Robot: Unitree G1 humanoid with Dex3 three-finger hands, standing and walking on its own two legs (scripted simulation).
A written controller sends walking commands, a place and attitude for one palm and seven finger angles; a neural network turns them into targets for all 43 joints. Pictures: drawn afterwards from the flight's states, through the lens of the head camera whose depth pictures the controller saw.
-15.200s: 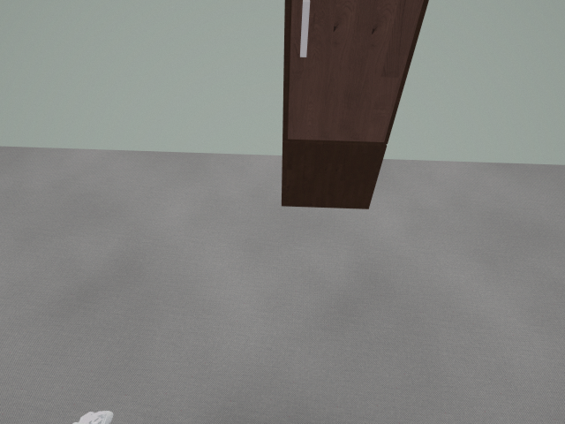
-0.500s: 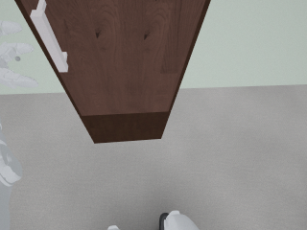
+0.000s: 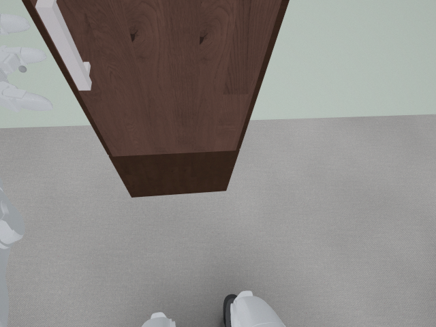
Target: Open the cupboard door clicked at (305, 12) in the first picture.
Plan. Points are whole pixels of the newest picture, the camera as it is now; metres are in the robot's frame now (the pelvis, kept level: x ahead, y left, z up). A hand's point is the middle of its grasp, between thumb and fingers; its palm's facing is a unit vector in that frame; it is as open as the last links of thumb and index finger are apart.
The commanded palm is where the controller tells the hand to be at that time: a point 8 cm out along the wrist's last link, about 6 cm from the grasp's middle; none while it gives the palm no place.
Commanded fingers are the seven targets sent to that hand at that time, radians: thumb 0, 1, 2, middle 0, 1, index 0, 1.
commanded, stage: slide the fingers in behind the handle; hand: left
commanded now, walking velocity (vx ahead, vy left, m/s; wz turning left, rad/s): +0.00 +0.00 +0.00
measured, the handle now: (70, 42) +0.58 +0.20 +0.13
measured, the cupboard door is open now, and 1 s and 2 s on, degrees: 0 0 0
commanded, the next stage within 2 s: close the thumb around the handle in 1.64 s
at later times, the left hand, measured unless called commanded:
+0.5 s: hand (43, 66) +0.52 +0.23 +0.13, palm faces -0.03 -1.00 +0.00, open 14.0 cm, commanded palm +0.50 +0.28 +0.13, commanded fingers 0.00 -0.50 0.30 -0.30 -1.20 -0.30 -1.20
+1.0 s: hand (67, 68) +0.52 +0.20 +0.13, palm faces -0.03 -1.00 -0.02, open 14.0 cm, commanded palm +0.49 +0.24 +0.13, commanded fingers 0.00 -0.50 0.30 -0.30 -1.20 -0.30 -1.20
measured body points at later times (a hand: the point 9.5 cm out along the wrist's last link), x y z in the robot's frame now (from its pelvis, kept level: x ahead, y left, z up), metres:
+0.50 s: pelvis +0.01 +0.01 +0.00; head +0.12 +0.02 +0.44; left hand +0.52 +0.29 +0.13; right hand -0.01 -0.26 -0.10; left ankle -0.03 +0.11 -0.70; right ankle +0.04 -0.13 -0.70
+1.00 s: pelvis +0.01 +0.00 +0.00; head +0.11 +0.01 +0.44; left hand +0.51 +0.25 +0.14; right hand +0.02 -0.27 -0.11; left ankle -0.03 +0.11 -0.70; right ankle +0.04 -0.13 -0.70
